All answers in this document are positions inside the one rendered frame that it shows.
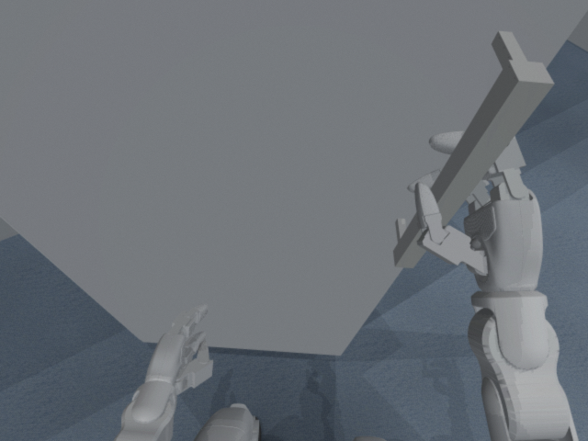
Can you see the fridge door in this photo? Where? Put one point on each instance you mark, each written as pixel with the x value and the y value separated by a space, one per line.
pixel 252 155

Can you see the left robot shin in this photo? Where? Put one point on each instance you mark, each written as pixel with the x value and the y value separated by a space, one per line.
pixel 240 406

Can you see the left robot thigh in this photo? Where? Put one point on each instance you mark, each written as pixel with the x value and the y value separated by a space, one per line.
pixel 230 424

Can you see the handle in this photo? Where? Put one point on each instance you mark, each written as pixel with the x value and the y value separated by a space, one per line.
pixel 516 93

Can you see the robot left forearm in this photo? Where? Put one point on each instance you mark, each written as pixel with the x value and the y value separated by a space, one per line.
pixel 150 415

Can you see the robot left hand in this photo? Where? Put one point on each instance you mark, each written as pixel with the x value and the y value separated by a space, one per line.
pixel 172 358

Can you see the robot right hand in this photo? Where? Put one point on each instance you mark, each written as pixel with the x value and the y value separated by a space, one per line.
pixel 507 223

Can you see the robot right forearm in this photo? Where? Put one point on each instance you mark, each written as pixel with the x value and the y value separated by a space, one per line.
pixel 518 352

